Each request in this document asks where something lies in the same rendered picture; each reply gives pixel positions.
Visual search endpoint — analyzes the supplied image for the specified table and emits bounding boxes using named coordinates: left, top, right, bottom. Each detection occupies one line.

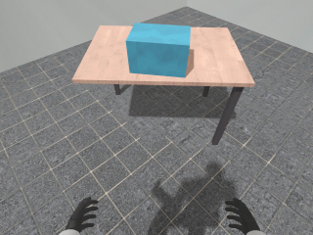
left=72, top=25, right=255, bottom=146

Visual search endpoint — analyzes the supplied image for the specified carton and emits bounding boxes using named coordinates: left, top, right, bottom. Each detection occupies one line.
left=125, top=23, right=191, bottom=78

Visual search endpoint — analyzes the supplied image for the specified robot right hand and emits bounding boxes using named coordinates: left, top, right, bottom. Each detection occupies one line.
left=225, top=198, right=260, bottom=235

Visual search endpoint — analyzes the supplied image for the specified robot left hand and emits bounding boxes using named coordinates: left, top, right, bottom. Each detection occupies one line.
left=65, top=197, right=99, bottom=233

